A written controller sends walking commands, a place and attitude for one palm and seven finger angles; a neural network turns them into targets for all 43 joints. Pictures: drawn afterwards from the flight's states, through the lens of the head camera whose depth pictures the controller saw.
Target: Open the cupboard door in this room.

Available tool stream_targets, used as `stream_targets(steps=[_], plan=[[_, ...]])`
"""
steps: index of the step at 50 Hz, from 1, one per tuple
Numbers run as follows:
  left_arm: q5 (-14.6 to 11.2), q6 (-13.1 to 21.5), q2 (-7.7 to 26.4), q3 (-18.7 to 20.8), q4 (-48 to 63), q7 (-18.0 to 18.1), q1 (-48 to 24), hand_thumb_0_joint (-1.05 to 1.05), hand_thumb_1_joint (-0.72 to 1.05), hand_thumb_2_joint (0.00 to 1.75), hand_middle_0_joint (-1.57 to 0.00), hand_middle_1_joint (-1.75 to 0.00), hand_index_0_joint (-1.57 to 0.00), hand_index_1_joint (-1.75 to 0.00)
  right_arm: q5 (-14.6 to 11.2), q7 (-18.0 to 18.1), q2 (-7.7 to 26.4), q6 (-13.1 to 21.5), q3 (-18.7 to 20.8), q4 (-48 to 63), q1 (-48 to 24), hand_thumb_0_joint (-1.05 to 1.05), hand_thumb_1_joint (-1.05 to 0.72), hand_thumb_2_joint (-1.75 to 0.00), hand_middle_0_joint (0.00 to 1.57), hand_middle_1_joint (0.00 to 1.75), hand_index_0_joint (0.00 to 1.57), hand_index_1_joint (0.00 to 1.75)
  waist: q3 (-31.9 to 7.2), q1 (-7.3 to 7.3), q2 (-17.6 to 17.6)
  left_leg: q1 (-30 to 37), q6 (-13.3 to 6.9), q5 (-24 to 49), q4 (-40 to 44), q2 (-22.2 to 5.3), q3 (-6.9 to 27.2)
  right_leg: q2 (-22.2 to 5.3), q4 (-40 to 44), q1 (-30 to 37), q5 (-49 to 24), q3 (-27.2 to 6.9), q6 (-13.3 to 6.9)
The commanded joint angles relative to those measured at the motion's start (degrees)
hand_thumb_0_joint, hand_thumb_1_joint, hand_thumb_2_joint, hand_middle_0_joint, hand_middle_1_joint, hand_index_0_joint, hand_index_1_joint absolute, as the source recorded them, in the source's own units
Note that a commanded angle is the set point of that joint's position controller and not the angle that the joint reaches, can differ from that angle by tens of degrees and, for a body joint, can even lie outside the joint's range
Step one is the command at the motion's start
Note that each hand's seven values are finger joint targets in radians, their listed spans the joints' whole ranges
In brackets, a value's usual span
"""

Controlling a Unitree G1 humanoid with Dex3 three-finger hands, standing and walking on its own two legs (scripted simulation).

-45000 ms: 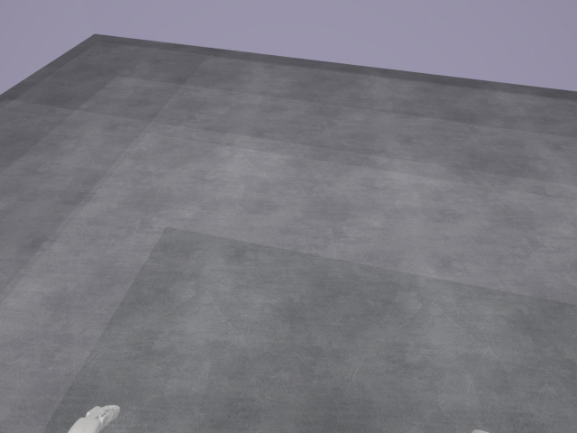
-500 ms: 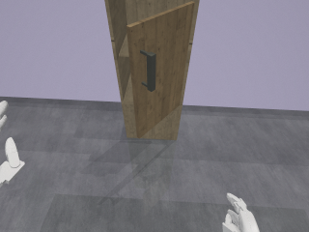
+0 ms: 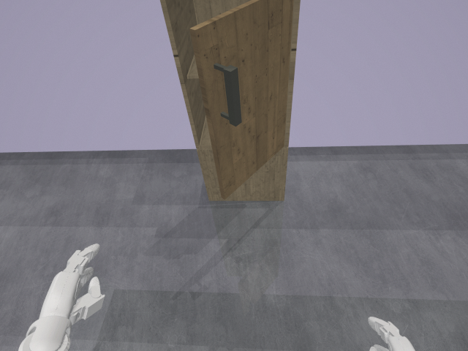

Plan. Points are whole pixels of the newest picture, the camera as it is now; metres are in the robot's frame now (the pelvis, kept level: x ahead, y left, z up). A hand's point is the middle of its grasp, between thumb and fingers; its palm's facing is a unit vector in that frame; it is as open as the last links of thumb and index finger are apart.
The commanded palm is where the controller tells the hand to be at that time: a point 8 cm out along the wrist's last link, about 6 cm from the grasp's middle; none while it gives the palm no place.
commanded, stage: let the arm hang, fingers relaxed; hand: left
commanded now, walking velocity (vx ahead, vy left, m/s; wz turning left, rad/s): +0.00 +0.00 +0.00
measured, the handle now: (227, 95) +0.69 +0.05 +0.08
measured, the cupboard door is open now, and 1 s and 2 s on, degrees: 51 51 51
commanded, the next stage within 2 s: look to check the result in 0.96 s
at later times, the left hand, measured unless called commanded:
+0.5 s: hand out of the picture +0.00 +0.21 -0.15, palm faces +0.04 -0.95 -0.32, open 7.3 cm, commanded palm none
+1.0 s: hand out of the picture +0.09 +0.19 -0.14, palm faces +0.03 -0.96 -0.29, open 7.4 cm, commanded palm none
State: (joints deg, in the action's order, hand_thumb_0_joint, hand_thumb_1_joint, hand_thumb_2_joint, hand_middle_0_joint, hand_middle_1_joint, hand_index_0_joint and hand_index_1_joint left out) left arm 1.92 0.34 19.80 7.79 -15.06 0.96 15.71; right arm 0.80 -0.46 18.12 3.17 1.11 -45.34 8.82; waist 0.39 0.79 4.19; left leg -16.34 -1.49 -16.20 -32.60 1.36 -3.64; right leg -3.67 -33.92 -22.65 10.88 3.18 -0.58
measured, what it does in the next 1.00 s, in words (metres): stands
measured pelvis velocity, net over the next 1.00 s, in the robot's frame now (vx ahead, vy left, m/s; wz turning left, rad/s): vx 0.03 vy -0.03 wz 0.02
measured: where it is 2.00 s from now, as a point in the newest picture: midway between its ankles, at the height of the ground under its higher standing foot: outside the picture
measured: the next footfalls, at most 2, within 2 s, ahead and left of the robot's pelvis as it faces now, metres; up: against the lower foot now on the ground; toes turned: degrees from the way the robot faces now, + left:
none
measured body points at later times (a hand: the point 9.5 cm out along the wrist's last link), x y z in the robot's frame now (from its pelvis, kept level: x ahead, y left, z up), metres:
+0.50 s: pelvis +0.00 -0.02 +0.01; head +0.02 -0.04 +0.46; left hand +0.00 +0.26 -0.13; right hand -0.02 -0.27 -0.15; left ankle +0.01 +0.11 -0.73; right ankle +0.07 -0.12 -0.73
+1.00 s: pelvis +0.03 -0.03 +0.02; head +0.04 -0.04 +0.47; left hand +0.09 +0.24 -0.12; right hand +0.07 -0.29 -0.14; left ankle +0.01 +0.11 -0.73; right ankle +0.07 -0.12 -0.73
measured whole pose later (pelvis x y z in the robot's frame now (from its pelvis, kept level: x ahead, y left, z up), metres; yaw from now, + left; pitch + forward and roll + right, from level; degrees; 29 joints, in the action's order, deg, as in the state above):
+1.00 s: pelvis +0.03 -0.03 +0.02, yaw +1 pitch -2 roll +1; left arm 0.9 0.4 13.5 1.0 -64.4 0.5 7.1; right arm 1.1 0.6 15.1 -0.1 0.8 -63.6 11.0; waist 3.2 -0.1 1.6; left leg -6.7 1.1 -12.5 -20.8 -0.8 -0.5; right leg -0.6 -21.9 -12.1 8.4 5.8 -2.3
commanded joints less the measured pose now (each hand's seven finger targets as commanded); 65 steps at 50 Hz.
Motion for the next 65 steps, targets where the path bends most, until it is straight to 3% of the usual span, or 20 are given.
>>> stream_targets(steps=[1, 2, 3, 5, 7, 9, 11, 13, 16, 22, 26, 31, 36, 47, 53, 58, 65], plan=[[0.7, 0.1, 6.2, -1.7, -10.1, -1.0, -0.2, 0.0, 0.9, 0.9, -0.2, -0.3, -0.2, -0.3, 0.4, 0.1, 7.5, -0.6, 2.4, 2.9, 2.1, 0.0, -0.9, -0.9, 0.2, 0.3, 0.2, 0.3, -3.6, -0.28, -17.3, -4.4, -2.2, 1.6, 3.9, -5.1, 7.8, -4.7, 7.9, 7.6, 4.1, -9.0, -4.0], [0.6, -0.1, 7.2, -2.1, -13.2, -0.9, -1.9, 0.0, 0.9, 0.9, -0.2, -0.3, -0.2, -0.3, 0.4, 0.1, 6.4, -1.5, 2.1, 1.8, 3.3, 0.0, -0.9, -0.9, 0.2, 0.3, 0.2, 0.3, -3.7, 0.26, -19.9, -1.7, -1.7, -1.0, 1.3, -2.9, 5.4, -7.1, 11.9, 5.9, 7.5, -11.3, -5.1], [0.4, -0.4, 7.4, -2.7, -16.0, -0.8, -3.5, 0.0, 0.9, 0.9, -0.2, -0.3, -0.2, -0.3, 0.5, 0.2, 5.6, -2.2, 1.8, 0.5, 4.6, 0.0, -0.9, -0.9, 0.2, 0.3, 0.2, 0.3, -3.8, 0.73, -19.6, 0.7, -1.2, -3.3, -0.9, -1.5, 3.7, -8.7, 15.1, 4.0, 11.8, -12.8, -6.0], [0.2, -0.9, 7.3, -3.5, -20.3, -0.3, -5.9, 0.0, 0.9, 0.9, -0.2, -0.3, -0.2, -0.3, 0.7, 0.3, 4.7, -3.2, 1.6, -1.9, 6.5, 0.0, -0.9, -0.9, 0.2, 0.3, 0.2, 0.3, -3.1, 1.4, -13.6, 4.2, -0.9, -4.0, -3.1, -1.5, 2.7, -8.7, 17.9, 0.2, 18.8, -12.8, -6.2], [-0.3, -1.0, 5.2, -4.5, -25.1, -0.1, -6.2, 0.0, 0.9, 0.9, -0.2, -0.3, -0.2, -0.3, 0.7, 0.3, 2.5, -3.5, 0.9, -4.7, 8.2, 0.0, -0.9, -0.9, 0.2, 0.3, 0.2, 0.3, -2.3, 1.82, -4.9, 4.8, -1.0, -2.2, 1.3, -2.8, 4.4, -7.0, 16.0, -0.3, 18.9, -11.1, -5.2], [-0.8, -1.1, 3.3, -5.1, -29.4, -0.1, -4.2, 0.0, 0.9, 0.9, -0.2, -0.3, -0.2, -0.3, 1.0, 0.5, 2.6, -3.5, 0.5, -6.0, 7.3, 0.0, -0.9, -0.9, 0.2, 0.3, 0.2, 0.3, -0.4, 0.43, 3.3, -1.5, -1.5, -6.2, 9.2, -5.5, 8.9, -3.4, 12.8, 3.7, 16.8, -8.2, -3.3], [-0.7, -0.9, 2.6, -4.1, -33.1, -0.1, -1.9, 0.0, 0.9, 0.9, -0.2, -0.3, -0.2, -0.3, 1.3, 0.7, 3.2, -3.5, 0.9, -6.8, 6.1, 0.0, -0.9, -0.9, 0.2, 0.3, 0.2, 0.3, 0.7, -1.26, 8.1, -7.7, -1.8, -11.1, 14.0, -7.1, 10.7, -1.8, 11.0, 9.9, 12.8, -5.7, -2.5], [-0.9, -0.5, 3.0, -4.3, -36.4, -0.2, -0.7, 0.0, 0.9, 0.9, -0.2, -0.3, -0.2, -0.3, 1.0, 1.0, 3.4, -3.4, 1.0, -8.1, 6.8, 0.0, -0.9, -0.9, 0.2, 0.3, 0.2, 0.3, -0.5, -2.06, 6.1, -8.2, -1.5, -10.3, 14.3, -6.6, 10.1, -1.9, 11.4, 13.6, 10.1, -6.1, -2.8], [-1.1, 0.1, 3.3, -4.4, -39.5, -0.2, -2.0, 0.0, 0.9, 0.9, -0.2, -0.3, -0.2, -0.3, 0.5, 1.2, 2.6, -3.3, 1.3, -10.5, 10.4, 0.0, -0.9, -0.9, 0.2, 0.3, 0.2, 0.3, -0.4, -0.98, -1.7, -4.1, -1.0, -4.6, 11.5, -5.7, 8.1, -3.7, 15.1, 12.3, 10.7, -7.3, -3.9], [-1.0, -0.1, 3.8, -4.2, -43.2, 0.1, -4.2, 0.0, 0.9, 0.9, -0.2, -0.3, -0.2, -0.3, 0.6, 1.3, 1.7, -3.9, 1.5, -14.4, 14.8, 0.0, -0.9, -0.9, 0.2, 0.3, 0.2, 0.3, 3.9, 0.31, -6.8, -0.2, -1.3, -5.9, 10.3, -5.1, 7.1, -4.6, 19.5, 4.9, 19.4, -7.8, -4.1], [-1.0, -0.2, 3.7, -3.9, -44.5, 0.2, -4.1, 0.0, 0.9, 0.9, -0.2, -0.3, -0.2, -0.3, 0.9, 1.4, 2.1, -3.6, 1.5, -15.2, 14.0, 0.0, -0.9, -0.9, 0.2, 0.3, 0.2, 0.3, 4.8, -0.29, -4.9, -2.5, -1.7, -7.8, 13.7, -6.2, 8.7, -3.1, 17.6, 6.5, 17.3, -6.8, -3.4], [-1.2, 0.3, 3.9, -4.0, -45.7, 0.2, -4.6, 0.0, 0.9, 0.9, -0.2, -0.3, -0.2, -0.3, 0.6, 1.4, 2.9, -2.5, 1.3, -15.5, 10.9, 0.0, -0.9, -0.9, 0.2, 0.3, 0.2, 0.3, 2.2, -1.21, -2.5, -1.7, -1.4, -2.0, 15.9, -7.3, 9.2, -3.0, 15.1, 12.1, 7.9, -5.8, -3.2], [-1.0, 0.6, 4.4, -4.1, -46.1, 0.2, -6.3, 0.0, 0.9, 0.9, -0.2, -0.3, -0.2, -0.3, 0.5, 1.3, 3.4, -2.5, 1.2, -15.9, 9.1, 0.0, -0.9, -0.9, 0.2, 0.3, 0.2, 0.3, 3.2, -1.0, -5.7, 0.0, -1.0, 0.7, 15.9, -7.0, 8.3, -3.4, 16.0, 12.0, 6.6, -5.9, -3.0], [-1.2, 1.3, 5.0, -4.4, -46.9, 0.3, -8.6, 0.0, 0.9, 0.9, -0.2, -0.3, -0.2, -0.3, 0.4, 1.5, 4.5, -2.4, 0.9, -16.5, 4.8, 0.0, -0.9, -0.9, 0.2, 0.3, 0.2, 0.3, 0.6, -0.69, -3.1, 5.2, 0.0, 8.7, 15.9, -7.3, 7.0, -4.1, 16.6, 15.2, -3.4, -6.0, -2.9], [-1.2, 1.5, 5.7, -4.4, -47.1, 0.3, -9.0, 0.0, 0.9, 0.9, -0.2, -0.3, -0.2, -0.3, 0.4, 1.5, 5.3, -2.6, 0.8, -16.6, 3.6, 0.0, -0.9, -0.9, 0.2, 0.3, 0.2, 0.3, -0.1, -0.63, -4.3, 6.7, 0.3, 9.0, 16.1, -7.3, 6.7, -4.3, 17.8, 16.5, -4.5, -6.2, -2.8], [-1.3, 1.5, 5.8, -4.6, -47.4, 0.3, -9.4, 0.0, 0.9, 0.9, -0.2, -0.3, -0.2, -0.3, 0.4, 1.6, 5.9, -2.6, 0.7, -16.7, 2.9, 0.0, -0.9, -0.9, 0.2, 0.3, 0.2, 0.3, -0.7, -0.58, -2.8, 7.7, 0.5, 10.0, 16.5, -7.7, 6.6, -4.2, 17.5, 17.2, -7.3, -6.0, -2.8], [-1.3, 1.7, 6.6, -4.5, -47.5, 0.4, -9.6, 0.0, 0.9, 0.9, -0.2, -0.3, -0.2, -0.3, 0.2, 1.7, 6.8, -2.6, 0.8, -16.6, 2.3, 0.0, -0.9, -0.9, 0.2, 0.3, 0.2, 0.3, -1.7, -0.61, -4.5, 9.4, 0.5, 12.0, 16.7, -8.1, 6.4, -3.9, 17.2, 18.0, -11.0, -5.6, -2.7]])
